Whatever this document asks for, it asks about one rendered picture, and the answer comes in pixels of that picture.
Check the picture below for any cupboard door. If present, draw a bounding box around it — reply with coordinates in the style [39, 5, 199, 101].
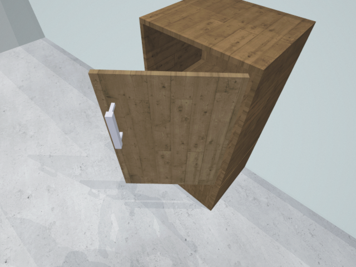
[88, 70, 250, 185]

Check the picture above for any handle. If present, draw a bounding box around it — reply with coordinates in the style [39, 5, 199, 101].
[105, 103, 123, 149]

